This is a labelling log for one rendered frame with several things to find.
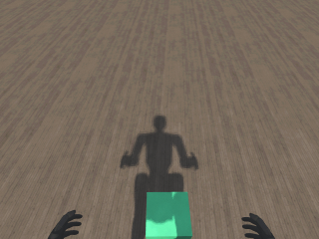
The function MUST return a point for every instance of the robot left hand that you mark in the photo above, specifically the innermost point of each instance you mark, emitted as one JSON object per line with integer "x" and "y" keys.
{"x": 59, "y": 232}

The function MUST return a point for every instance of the carton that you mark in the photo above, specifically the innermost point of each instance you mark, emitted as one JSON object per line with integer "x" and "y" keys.
{"x": 168, "y": 216}

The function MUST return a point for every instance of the robot right hand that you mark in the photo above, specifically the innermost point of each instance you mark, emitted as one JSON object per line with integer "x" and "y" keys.
{"x": 261, "y": 228}

